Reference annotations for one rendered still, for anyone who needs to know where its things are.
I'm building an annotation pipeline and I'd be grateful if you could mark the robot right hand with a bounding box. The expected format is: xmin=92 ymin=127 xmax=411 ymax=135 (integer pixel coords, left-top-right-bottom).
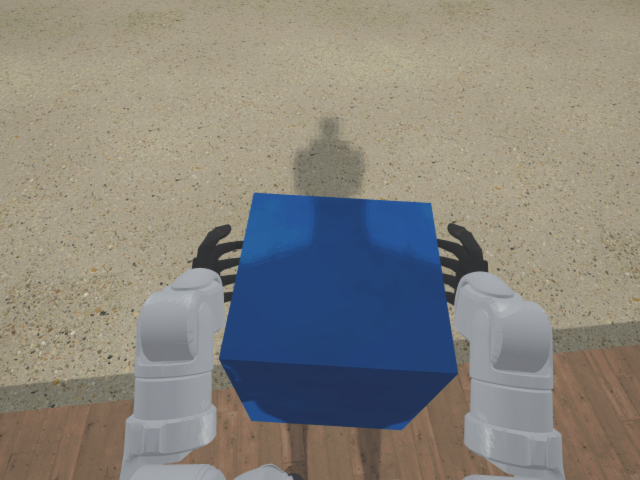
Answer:
xmin=437 ymin=223 xmax=488 ymax=306

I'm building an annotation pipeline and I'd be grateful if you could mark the robot left shin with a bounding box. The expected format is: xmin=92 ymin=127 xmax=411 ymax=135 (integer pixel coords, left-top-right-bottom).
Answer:
xmin=259 ymin=464 xmax=285 ymax=473

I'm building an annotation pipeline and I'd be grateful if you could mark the robot left hand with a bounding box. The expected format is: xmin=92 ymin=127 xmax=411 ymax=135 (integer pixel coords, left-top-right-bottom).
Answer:
xmin=192 ymin=224 xmax=244 ymax=303

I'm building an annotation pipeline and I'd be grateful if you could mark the carton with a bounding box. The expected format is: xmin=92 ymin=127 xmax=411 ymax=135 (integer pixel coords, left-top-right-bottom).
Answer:
xmin=219 ymin=193 xmax=458 ymax=430

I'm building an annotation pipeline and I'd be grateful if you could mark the robot left forearm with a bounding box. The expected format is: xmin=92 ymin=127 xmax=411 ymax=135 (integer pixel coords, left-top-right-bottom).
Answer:
xmin=119 ymin=268 xmax=225 ymax=480

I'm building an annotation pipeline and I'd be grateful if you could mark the robot right forearm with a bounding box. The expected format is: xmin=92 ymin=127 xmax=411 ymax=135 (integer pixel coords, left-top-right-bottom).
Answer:
xmin=454 ymin=271 xmax=565 ymax=480

